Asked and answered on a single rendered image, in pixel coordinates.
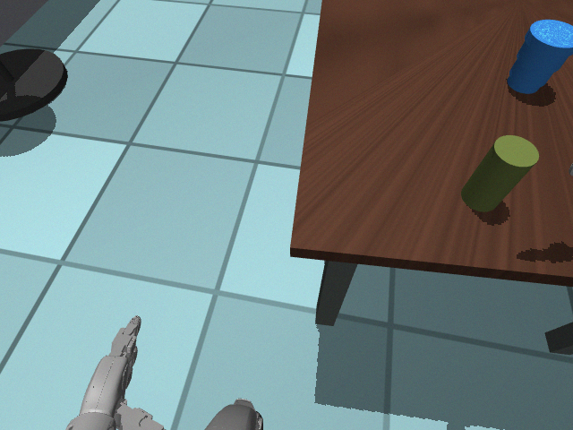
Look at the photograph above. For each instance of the left robot hand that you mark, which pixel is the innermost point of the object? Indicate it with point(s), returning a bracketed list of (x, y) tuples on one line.
[(106, 390)]

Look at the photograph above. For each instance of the left robot arm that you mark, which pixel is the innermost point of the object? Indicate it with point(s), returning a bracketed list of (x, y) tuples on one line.
[(92, 421)]

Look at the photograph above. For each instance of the coat stand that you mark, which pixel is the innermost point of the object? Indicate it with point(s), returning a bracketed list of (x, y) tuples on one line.
[(29, 80)]

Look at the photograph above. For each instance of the table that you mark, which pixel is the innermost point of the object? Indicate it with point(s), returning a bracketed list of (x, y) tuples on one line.
[(407, 98)]

